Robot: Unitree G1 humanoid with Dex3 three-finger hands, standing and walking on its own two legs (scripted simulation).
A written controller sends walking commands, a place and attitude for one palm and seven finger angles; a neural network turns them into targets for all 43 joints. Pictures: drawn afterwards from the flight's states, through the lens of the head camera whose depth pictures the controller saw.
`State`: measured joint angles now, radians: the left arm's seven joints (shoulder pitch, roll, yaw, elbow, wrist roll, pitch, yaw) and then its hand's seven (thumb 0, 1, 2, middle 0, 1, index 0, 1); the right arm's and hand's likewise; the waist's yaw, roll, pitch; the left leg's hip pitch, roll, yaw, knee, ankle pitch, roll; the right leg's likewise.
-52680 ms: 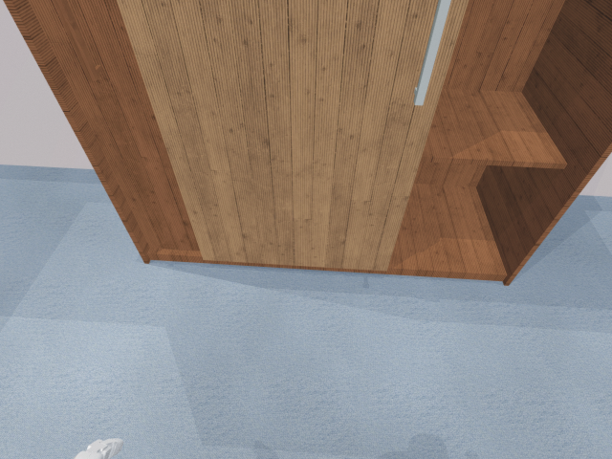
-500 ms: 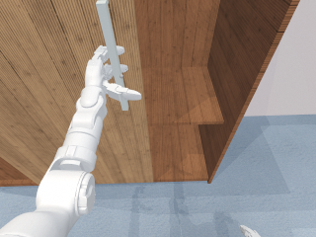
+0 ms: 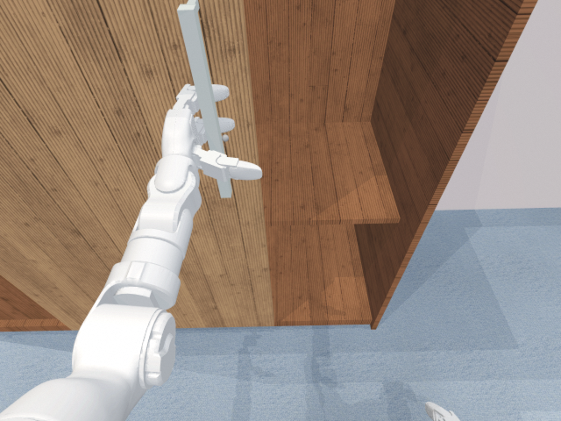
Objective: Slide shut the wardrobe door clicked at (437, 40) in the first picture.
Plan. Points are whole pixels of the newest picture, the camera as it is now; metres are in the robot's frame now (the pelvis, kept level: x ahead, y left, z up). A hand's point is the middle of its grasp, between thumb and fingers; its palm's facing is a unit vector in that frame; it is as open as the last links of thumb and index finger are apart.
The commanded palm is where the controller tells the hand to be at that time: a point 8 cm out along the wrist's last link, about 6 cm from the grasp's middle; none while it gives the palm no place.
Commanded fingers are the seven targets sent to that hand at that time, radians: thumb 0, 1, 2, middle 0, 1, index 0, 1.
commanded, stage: slide the fingers in behind the handle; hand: left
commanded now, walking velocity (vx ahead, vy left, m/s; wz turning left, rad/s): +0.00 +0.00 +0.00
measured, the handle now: (212, 115) +0.51 +0.12 +0.18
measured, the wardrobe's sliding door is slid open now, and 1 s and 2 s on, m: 0.35 0.35 0.35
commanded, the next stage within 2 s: grip the handle and tug to test in 0.36 s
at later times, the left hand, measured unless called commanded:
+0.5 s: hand (224, 138) +0.45 +0.09 +0.18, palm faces +0.04 -1.00 +0.00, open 14.1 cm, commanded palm +0.42 +0.15 +0.18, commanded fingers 0.00 -0.36 0.36 -0.31 -1.22 -0.31 -1.22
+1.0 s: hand (223, 137) +0.46 +0.10 +0.18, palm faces +0.05 -1.00 +0.00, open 8.1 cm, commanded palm +0.42 +0.14 +0.18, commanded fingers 0.00 0.81 0.86 -0.44 -1.39 -0.44 -1.39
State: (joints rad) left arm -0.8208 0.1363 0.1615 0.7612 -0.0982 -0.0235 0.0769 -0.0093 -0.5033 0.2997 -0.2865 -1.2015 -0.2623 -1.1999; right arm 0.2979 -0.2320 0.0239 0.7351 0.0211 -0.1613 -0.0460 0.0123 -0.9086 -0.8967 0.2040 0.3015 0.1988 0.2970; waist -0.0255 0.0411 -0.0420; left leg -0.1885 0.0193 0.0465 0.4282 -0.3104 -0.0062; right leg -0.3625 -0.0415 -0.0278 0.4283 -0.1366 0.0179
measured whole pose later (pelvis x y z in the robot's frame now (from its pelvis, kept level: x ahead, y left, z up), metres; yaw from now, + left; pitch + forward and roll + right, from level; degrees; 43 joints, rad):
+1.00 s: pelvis +0.00 +0.00 +0.00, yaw -1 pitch +4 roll +0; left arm -0.79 0.14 0.17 0.72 -0.10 -0.01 0.07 0.00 0.36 0.67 -0.37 -1.32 -0.34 -1.27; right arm 0.30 -0.23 0.02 0.73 0.02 -0.15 -0.05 0.01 -0.91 -0.90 0.20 0.30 0.20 0.30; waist -0.03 0.05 -0.04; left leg -0.18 0.03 0.05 0.42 -0.31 -0.01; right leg -0.35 -0.03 -0.02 0.42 -0.14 0.02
